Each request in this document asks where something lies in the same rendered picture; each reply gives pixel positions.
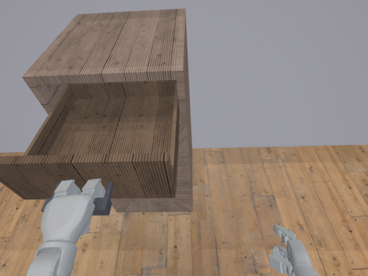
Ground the robot right hand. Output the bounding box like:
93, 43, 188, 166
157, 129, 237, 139
269, 225, 313, 276

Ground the robot left hand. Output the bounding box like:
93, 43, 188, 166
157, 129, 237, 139
41, 178, 106, 244

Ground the drawer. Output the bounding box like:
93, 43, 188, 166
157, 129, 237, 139
0, 80, 179, 200

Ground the cabinet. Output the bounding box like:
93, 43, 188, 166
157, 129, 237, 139
22, 9, 193, 212

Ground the handle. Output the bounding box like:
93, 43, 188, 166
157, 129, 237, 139
41, 181, 114, 216

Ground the left robot forearm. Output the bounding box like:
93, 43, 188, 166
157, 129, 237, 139
26, 240, 78, 276

